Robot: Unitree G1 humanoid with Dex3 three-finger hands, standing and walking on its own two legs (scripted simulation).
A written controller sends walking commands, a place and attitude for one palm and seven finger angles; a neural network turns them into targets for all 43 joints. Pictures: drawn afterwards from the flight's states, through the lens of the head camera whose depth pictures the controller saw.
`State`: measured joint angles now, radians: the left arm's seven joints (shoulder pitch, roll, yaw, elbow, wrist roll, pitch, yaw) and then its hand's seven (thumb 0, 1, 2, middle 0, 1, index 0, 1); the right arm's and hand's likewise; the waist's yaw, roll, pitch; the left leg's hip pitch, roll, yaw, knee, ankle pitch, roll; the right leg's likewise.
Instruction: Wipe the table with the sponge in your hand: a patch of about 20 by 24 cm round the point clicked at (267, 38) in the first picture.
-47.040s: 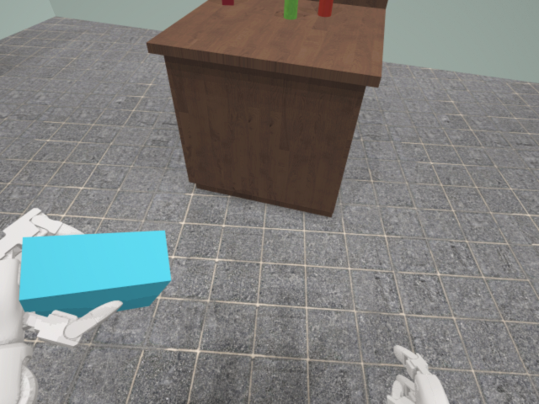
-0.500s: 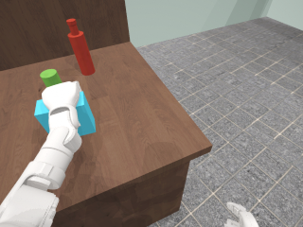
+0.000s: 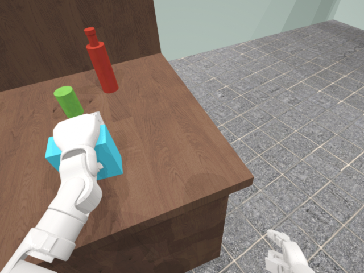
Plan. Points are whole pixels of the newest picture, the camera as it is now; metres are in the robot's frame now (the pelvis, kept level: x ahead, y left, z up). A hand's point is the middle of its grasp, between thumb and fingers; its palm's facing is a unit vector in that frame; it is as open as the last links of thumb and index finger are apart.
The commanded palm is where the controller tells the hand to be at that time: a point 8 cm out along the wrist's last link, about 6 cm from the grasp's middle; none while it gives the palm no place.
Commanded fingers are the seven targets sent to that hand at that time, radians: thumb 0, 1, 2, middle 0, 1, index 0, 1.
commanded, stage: wipe back along the third lane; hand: left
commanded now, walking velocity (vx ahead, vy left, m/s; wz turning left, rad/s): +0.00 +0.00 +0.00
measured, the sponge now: (92, 162) +0.34 +0.27 +0.07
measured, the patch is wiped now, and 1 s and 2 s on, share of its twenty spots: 1.00 1.00 1.00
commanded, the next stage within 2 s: slide back across to the middle lane in 0.50 s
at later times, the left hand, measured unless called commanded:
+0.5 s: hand (95, 164) +0.29 +0.22 +0.12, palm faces +0.13 -0.06 -0.99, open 9.8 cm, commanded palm +0.24 +0.20 +0.14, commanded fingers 0.00 0.10 1.30 -1.20 -1.60 -1.20 -1.60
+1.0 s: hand (85, 167) +0.28 +0.23 +0.13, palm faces +0.17 -0.17 -0.97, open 9.8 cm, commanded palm +0.22 +0.26 +0.17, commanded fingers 0.00 0.10 1.30 -1.20 -1.60 -1.20 -1.60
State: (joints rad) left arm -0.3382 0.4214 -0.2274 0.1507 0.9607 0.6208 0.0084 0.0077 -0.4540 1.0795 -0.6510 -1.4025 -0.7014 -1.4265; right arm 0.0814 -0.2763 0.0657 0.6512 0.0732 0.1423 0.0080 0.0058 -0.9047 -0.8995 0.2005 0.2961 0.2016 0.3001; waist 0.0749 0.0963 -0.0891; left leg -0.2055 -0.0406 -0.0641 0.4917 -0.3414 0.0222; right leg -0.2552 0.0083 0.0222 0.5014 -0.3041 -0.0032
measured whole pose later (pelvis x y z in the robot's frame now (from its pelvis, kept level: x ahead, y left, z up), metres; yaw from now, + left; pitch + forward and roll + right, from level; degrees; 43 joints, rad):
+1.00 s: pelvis -0.01 -0.02 +0.00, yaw -3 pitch -1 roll +1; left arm -0.05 0.45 -0.11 -0.18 0.85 0.62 0.01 -0.01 -0.46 1.07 -0.67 -1.39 -0.73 -1.40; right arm 0.04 -0.28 0.07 0.66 0.05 0.15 -0.02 0.01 -0.90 -0.90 0.20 0.30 0.20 0.30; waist 0.08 0.09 -0.05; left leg -0.12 -0.01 -0.02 0.46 -0.32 0.00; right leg -0.21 0.04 0.06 0.51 -0.29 -0.03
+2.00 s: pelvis -0.05 -0.03 +0.00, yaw +0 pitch +1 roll +0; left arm -0.41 0.60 -0.02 0.48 0.93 0.24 -0.10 -0.01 -0.56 1.12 -0.77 -1.30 -0.82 -1.32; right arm 0.16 -0.31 0.04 0.73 0.05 0.07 -0.11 0.01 -0.90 -0.90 0.20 0.30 0.20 0.30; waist 0.06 0.08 -0.03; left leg -0.23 -0.01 -0.08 0.46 -0.25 -0.01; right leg -0.28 0.04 0.00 0.47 -0.21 -0.04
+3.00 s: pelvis -0.05 -0.01 +0.00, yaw +0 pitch +11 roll -1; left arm -0.84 0.77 0.05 1.08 1.03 0.01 0.00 0.01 -0.60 1.16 -0.79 -1.29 -0.83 -1.34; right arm 0.28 -0.31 0.02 0.73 0.07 0.11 -0.09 0.00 -0.90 -0.90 0.20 0.30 0.20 0.30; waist -0.03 0.05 -0.08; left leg -0.46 -0.02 -0.07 0.55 -0.28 0.00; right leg -0.48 0.03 0.01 0.50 -0.21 -0.02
